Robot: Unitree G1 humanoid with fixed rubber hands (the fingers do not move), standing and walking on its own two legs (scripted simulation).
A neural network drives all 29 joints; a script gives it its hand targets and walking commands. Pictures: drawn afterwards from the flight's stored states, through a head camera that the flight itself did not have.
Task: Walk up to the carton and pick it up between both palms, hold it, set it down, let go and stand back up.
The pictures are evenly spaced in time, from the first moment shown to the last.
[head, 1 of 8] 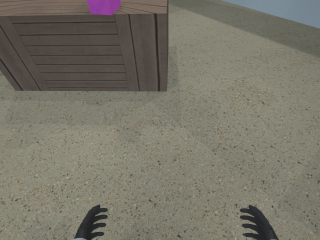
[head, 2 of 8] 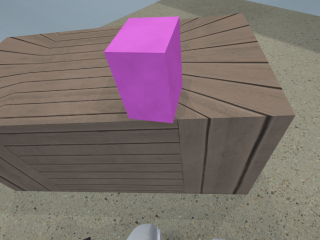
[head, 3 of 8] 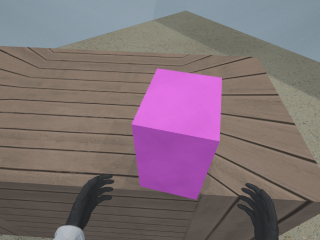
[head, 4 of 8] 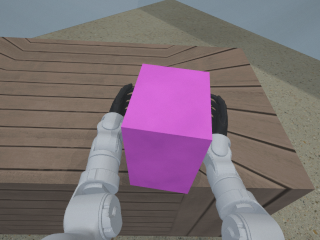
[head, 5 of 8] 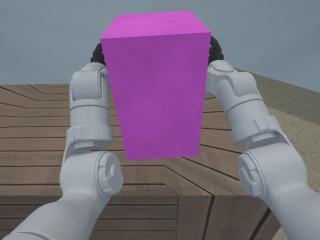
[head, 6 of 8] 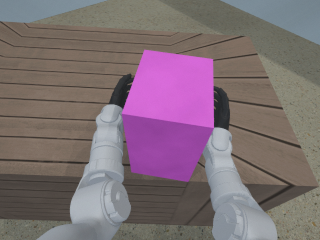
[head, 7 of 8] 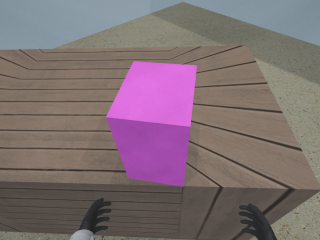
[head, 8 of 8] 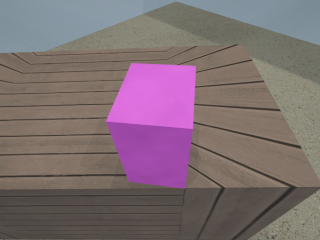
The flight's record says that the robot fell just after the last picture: no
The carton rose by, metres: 0.23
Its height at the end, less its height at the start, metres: +0.00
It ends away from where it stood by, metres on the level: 0.02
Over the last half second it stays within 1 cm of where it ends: yes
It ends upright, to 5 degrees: yes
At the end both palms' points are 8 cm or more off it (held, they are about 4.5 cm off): yes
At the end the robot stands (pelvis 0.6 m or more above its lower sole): yes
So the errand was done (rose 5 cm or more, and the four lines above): yes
